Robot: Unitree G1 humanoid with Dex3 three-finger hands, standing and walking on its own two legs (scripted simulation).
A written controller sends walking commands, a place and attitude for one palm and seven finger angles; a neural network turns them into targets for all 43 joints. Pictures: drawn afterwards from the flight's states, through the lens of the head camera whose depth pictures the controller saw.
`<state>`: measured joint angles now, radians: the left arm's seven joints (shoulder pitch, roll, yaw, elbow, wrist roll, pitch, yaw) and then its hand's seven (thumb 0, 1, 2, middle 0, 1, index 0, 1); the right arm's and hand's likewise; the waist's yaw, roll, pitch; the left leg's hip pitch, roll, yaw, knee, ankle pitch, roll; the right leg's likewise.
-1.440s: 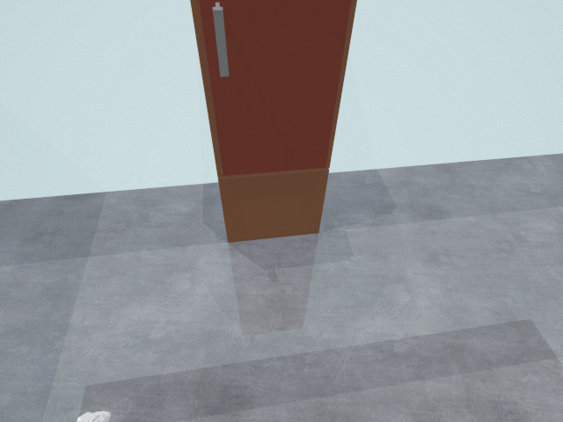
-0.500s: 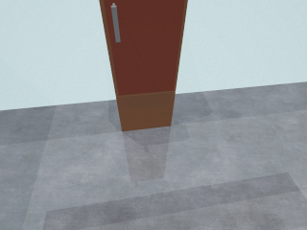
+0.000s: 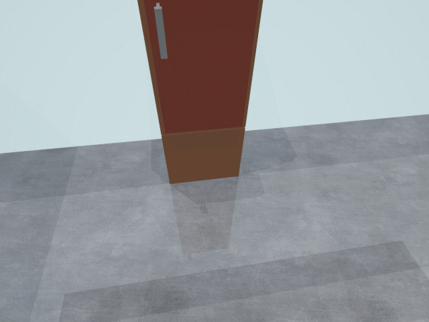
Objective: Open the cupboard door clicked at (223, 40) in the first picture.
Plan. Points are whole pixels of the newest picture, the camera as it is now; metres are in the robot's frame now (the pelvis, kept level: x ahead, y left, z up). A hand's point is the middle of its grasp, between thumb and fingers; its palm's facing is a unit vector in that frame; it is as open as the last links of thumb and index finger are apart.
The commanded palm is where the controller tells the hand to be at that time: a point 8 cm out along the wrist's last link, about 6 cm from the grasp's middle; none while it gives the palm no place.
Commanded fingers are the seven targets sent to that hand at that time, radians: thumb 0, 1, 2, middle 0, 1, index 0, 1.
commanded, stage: turn to face it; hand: left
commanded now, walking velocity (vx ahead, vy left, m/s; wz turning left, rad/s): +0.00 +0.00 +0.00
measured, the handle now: (161, 31) +0.95 +0.24 +0.12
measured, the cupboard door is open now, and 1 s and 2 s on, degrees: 0 0 0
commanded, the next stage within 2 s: take the last steps up to it in 0.58 s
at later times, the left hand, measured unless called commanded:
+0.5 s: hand out of the picture +0.05 +0.22 -0.17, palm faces +0.04 -0.96 -0.28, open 7.3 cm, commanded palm none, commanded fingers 0.00 0.90 0.90 -0.20 -0.30 -0.20 -0.30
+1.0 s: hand out of the picture -0.08 +0.16 -0.19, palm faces +0.22 -0.96 -0.19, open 7.3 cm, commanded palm none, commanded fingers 0.00 0.90 0.90 -0.20 -0.30 -0.20 -0.30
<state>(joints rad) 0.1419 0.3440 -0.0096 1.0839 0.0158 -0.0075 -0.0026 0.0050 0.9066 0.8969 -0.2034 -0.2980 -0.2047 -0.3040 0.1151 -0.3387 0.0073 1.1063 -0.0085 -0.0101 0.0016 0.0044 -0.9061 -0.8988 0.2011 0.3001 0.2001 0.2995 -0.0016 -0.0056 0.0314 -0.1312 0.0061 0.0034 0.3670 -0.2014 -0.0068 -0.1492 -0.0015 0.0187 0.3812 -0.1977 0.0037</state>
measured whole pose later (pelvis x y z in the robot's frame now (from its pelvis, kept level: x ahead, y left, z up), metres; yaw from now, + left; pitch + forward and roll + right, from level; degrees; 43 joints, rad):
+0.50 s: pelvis -0.01 +0.00 -0.01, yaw +4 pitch -1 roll +0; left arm 0.17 0.26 -0.01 1.03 0.02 0.03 0.02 0.00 0.91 0.90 -0.20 -0.30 -0.20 -0.30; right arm 0.16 -0.25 0.01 1.06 -0.01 0.03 0.00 0.00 -0.91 -0.90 0.20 0.30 0.20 0.30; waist 0.00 0.00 0.04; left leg -0.23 -0.02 -0.06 0.50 -0.24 -0.01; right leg -0.22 -0.03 -0.04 0.50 -0.26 0.01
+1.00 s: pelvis +0.02 +0.00 -0.01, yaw +9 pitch +0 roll -1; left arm 0.43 0.18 0.03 1.11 0.04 -0.02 0.01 0.00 0.91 0.90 -0.20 -0.30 -0.20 -0.30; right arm 0.30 -0.18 -0.04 1.07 -0.02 0.02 0.00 0.01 -0.91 -0.90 0.20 0.30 0.20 0.30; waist 0.03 -0.01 -0.03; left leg -0.38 0.03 0.03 0.84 -0.45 0.03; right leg -0.17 -0.01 -0.08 0.48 -0.31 -0.03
